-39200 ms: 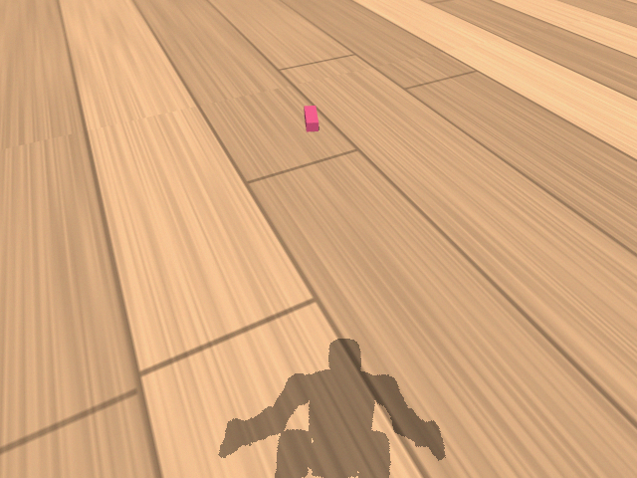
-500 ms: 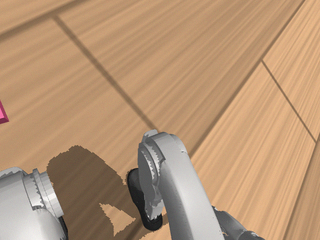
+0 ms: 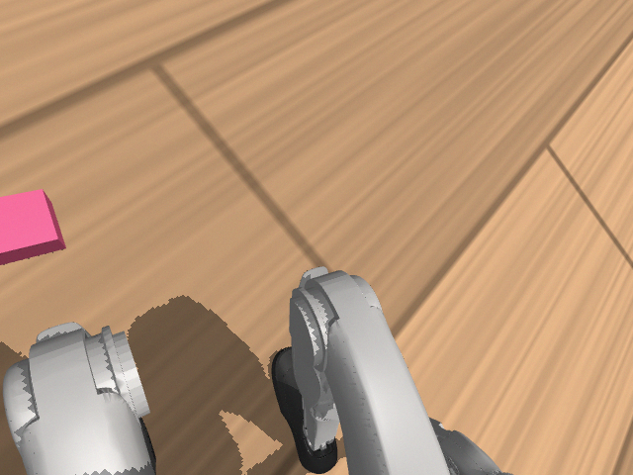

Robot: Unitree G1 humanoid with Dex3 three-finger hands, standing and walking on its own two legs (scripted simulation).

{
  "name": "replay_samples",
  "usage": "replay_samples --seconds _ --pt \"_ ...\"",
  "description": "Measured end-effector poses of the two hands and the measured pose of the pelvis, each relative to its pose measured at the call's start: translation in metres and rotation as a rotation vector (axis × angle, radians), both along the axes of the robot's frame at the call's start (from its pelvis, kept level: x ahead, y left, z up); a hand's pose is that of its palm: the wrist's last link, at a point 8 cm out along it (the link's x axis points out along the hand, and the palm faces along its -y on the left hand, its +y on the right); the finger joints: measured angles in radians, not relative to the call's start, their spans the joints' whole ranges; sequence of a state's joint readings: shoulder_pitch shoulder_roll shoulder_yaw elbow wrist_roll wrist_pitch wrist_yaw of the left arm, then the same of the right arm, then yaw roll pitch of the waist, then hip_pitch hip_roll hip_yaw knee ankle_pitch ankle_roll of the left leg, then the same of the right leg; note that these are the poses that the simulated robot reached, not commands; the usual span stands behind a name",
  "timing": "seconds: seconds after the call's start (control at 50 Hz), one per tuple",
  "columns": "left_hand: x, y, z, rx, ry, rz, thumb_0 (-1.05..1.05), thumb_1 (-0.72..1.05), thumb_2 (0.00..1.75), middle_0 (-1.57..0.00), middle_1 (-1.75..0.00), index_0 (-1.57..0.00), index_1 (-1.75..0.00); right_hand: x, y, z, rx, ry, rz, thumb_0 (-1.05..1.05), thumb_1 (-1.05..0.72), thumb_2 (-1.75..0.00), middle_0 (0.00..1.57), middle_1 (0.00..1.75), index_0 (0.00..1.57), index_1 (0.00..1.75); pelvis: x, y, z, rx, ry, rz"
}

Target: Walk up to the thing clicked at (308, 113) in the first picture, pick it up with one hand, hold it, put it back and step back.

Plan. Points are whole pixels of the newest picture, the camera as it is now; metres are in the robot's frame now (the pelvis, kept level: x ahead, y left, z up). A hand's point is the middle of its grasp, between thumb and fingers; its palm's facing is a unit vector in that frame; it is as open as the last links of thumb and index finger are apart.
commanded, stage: withdraw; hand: left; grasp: from above
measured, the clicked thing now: out of the picture +0.43 +0.34 -0.27
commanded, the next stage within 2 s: home in 0.64 s
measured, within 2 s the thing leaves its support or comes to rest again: neither
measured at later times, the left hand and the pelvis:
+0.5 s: hand out of the picture +0.41 +0.34 -0.09, palm faces -0.51 -0.11 -0.86, open 13.9 cm; pelvis -0.02 -0.01 +0.05, yaw +6 degrees
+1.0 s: hand out of the picture +0.43 +0.35 -0.10, palm faces -0.33 -0.18 -0.93, open 12.5 cm; pelvis -0.01 +0.00 +0.04, yaw +6 degrees
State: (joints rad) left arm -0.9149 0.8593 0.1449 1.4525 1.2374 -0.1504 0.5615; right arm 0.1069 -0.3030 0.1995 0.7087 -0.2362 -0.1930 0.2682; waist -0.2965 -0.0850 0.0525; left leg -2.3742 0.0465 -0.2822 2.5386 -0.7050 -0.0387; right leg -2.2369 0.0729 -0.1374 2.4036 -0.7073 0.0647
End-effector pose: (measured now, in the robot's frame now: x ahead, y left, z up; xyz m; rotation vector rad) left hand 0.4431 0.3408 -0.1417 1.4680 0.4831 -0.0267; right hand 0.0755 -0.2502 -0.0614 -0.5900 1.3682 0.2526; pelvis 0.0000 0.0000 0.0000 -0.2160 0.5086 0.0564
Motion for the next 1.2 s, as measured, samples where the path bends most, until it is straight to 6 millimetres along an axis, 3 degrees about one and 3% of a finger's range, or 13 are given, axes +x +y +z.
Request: replay_samples --seconds 0.2,0.32,0.4,0.52,0.7,0.84,0.94,1.02,1.2 --pt "-0.014 0.019 0.099 0.049 0.08 0.051 0.0 -0.51 0.98 -0.08 -1.0 -0.09 -0.99 0.027 -0.001 -0.001 0.071 -0.086 -0.149 0.0 -0.9 -0.89 0.2 0.3 0.2 0.3 -0.005 -0.002 0.03 0.045 0.049 0.043" --pt "-0.025 0.014 0.129 0.012 0.184 0.012 0.0 -0.5 0.99 -0.08 -1.0 -0.09 -1.0 0.031 -0.005 0.018 0.041 -0.114 -0.164 0.0 -0.9 -0.89 0.21 0.3 0.2 0.3 -0.012 -0.004 0.053 0.063 0.047 0.063" --pt "-0.027 0.01 0.128 -0.014 0.209 -0.028 0.0 -0.5 0.99 -0.08 -1.01 -0.09 -1.0 0.025 -0.013 0.029 -0.017 -0.113 -0.157 0.0 -0.89 -0.89 0.21 0.3 0.2 0.3 -0.016 -0.006 0.059 0.066 0.045 0.069" --pt "-0.026 0.003 0.102 -0.022 0.208 -0.084 0.0 -0.49 0.99 -0.08 -1.0 -0.09 -1.0 0.006 -0.026 0.034 -0.104 -0.068 -0.143 0.0 -0.89 -0.89 0.21 0.3 0.2 0.3 -0.019 -0.007 0.051 0.062 0.043 0.069" --pt "-0.016 0.0 0.055 -0.022 0.142 -0.074 0.0 -0.48 0.98 -0.09 -1.0 -0.1 -0.99 -0.031 -0.027 0.015 -0.151 0.013 -0.154 0.0 -0.89 -0.89 0.2 0.3 0.2 0.3 -0.02 -0.006 0.022 0.051 0.02 0.055" --pt "-0.006 0.008 0.056 0.025 0.081 -0.037 0.0 -0.44 0.94 -0.12 -0.97 -0.14 -0.95 -0.042 -0.008 -0.004 -0.09 0.053 -0.195 0.0 -0.89 -0.89 0.21 0.3 0.2 0.3 -0.013 -0.005 0.015 0.051 0.046 0.049" --pt "-0.006 0.011 0.081 0.004 0.045 0.02 0.0 -0.3 0.92 -0.19 -0.82 -0.19 -0.81 -0.029 0.004 -0.006 -0.024 0.03 -0.234 0.0 -0.89 -0.89 0.21 0.3 0.2 0.3 -0.009 -0.004 0.026 0.054 0.074 0.054" --pt "-0.02 0.011 0.114 -0.06 0.035 0.078 0.0 -0.1 0.88 -0.21 -0.66 -0.21 -0.66 -0.008 0.009 0.005 0.019 -0.007 -0.265 0.0 -0.89 -0.89 0.21 0.3 0.2 0.3 -0.005 -0.004 0.048 0.061 0.096 0.063" --pt "-0.09 0.005 0.193 -0.327 0.058 0.219 0.0 0.51 0.85 -0.21 -0.38 -0.21 -0.39 0.062 0.005 0.068 0.05 -0.183 -0.241 0.0 -0.9 -0.89 0.21 0.3 0.2 0.3 -0.005 -0.002 0.116 0.075 0.09 0.086"
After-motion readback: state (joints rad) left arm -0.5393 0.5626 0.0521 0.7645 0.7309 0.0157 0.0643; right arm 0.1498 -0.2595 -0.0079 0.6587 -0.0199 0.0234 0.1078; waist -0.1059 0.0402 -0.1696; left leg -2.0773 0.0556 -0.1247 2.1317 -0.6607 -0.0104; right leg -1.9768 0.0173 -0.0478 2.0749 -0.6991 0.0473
